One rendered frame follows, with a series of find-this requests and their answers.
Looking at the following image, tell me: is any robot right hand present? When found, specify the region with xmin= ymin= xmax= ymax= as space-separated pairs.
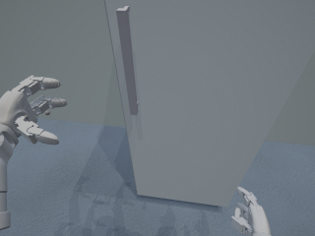
xmin=231 ymin=186 xmax=271 ymax=236

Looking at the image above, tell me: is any fridge door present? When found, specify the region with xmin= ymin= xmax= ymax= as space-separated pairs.
xmin=105 ymin=0 xmax=315 ymax=207

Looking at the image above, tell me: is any robot left forearm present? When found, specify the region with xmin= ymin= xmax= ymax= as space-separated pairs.
xmin=0 ymin=124 xmax=19 ymax=231

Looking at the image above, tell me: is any handle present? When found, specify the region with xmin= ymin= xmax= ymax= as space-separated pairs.
xmin=116 ymin=6 xmax=139 ymax=115

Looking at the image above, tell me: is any robot left hand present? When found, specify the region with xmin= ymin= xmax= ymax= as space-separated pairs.
xmin=0 ymin=75 xmax=67 ymax=145

